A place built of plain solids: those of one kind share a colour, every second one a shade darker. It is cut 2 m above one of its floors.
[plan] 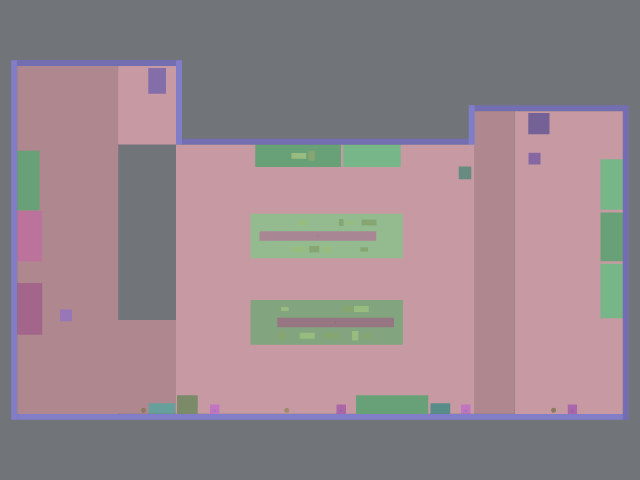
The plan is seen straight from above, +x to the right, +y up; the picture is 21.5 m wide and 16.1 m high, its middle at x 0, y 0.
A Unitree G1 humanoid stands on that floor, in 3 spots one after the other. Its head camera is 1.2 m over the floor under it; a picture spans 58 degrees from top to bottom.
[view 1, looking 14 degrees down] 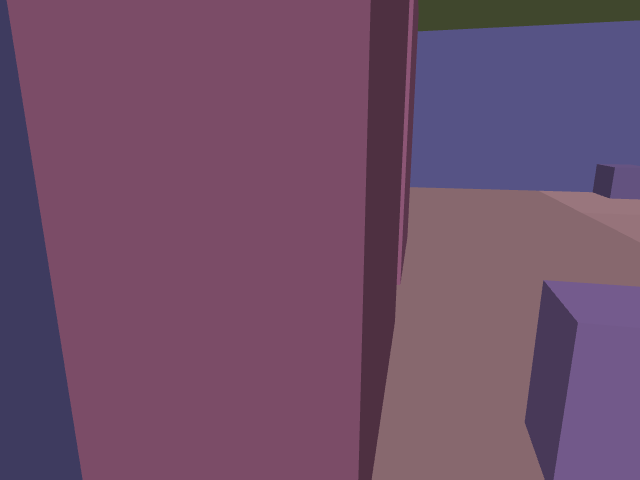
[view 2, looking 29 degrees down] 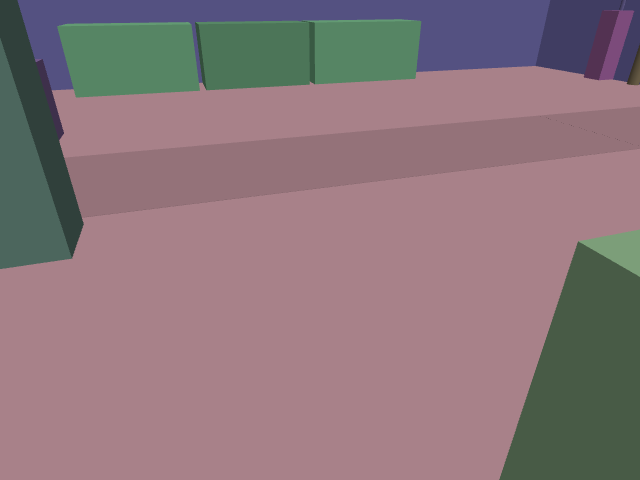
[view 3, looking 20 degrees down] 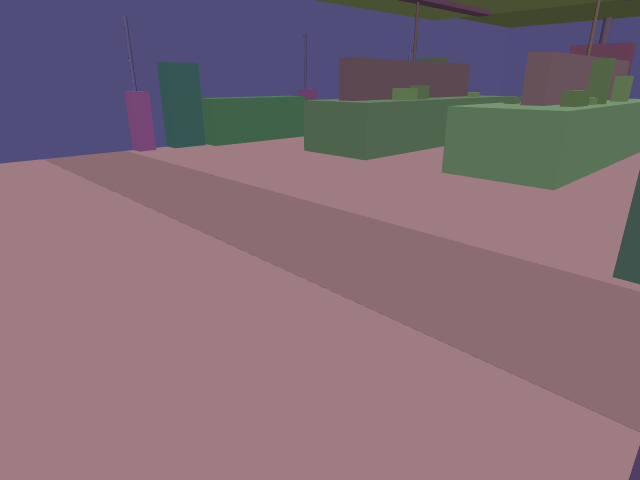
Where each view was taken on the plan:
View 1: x -9.21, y -4.08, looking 103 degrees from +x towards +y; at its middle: fume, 0.96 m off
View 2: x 2.39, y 1.40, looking -18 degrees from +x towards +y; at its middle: floor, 2.48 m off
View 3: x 8.24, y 2.57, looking -134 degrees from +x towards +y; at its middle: floor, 3.51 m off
